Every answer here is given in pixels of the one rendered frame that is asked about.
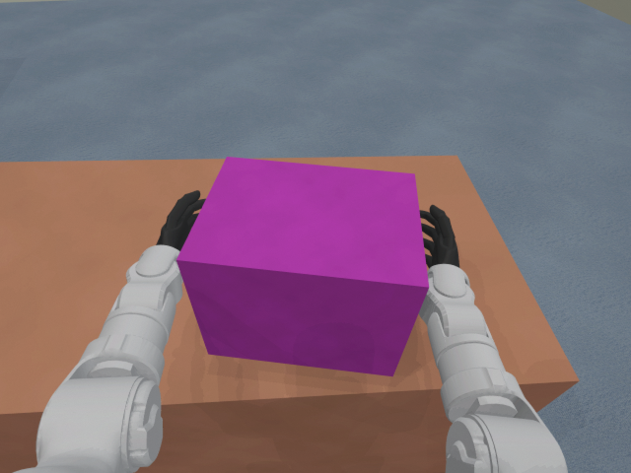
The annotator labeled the carton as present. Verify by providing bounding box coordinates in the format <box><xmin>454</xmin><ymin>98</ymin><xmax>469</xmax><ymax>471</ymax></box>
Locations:
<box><xmin>176</xmin><ymin>157</ymin><xmax>429</xmax><ymax>376</ymax></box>

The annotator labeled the robot right hand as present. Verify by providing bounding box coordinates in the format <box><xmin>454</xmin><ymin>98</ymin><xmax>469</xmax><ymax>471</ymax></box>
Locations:
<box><xmin>419</xmin><ymin>205</ymin><xmax>459</xmax><ymax>268</ymax></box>

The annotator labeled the right robot forearm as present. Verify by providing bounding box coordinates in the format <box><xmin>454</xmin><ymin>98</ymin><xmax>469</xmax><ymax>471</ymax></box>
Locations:
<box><xmin>419</xmin><ymin>264</ymin><xmax>568</xmax><ymax>473</ymax></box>

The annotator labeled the robot right upper arm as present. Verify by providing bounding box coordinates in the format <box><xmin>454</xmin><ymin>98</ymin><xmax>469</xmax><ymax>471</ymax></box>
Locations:
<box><xmin>446</xmin><ymin>414</ymin><xmax>567</xmax><ymax>473</ymax></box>

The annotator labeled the pedestal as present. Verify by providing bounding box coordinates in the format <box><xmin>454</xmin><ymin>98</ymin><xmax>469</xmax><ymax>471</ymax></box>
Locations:
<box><xmin>0</xmin><ymin>156</ymin><xmax>579</xmax><ymax>473</ymax></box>

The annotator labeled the robot left hand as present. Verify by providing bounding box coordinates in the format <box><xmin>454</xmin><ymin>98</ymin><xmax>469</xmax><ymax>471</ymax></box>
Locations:
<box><xmin>156</xmin><ymin>190</ymin><xmax>206</xmax><ymax>251</ymax></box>

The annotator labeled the robot left upper arm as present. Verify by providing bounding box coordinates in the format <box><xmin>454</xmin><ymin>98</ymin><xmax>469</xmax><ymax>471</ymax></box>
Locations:
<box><xmin>13</xmin><ymin>376</ymin><xmax>163</xmax><ymax>473</ymax></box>

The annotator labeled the left robot forearm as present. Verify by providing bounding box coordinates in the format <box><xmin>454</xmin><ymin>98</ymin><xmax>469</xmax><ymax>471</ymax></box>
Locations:
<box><xmin>35</xmin><ymin>245</ymin><xmax>183</xmax><ymax>463</ymax></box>

